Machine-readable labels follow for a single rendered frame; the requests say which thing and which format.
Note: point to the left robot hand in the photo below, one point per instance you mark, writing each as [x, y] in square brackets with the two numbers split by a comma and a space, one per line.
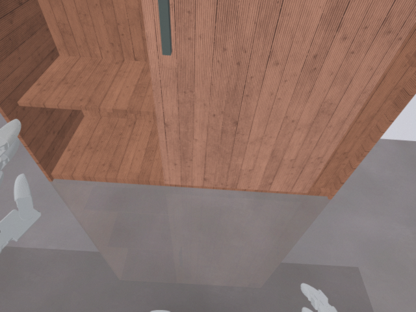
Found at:
[16, 223]

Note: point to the wardrobe door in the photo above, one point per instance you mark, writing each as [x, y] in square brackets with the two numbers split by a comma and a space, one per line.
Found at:
[393, 80]
[257, 94]

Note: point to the right robot hand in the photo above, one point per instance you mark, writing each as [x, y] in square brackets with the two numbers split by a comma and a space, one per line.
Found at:
[318, 299]

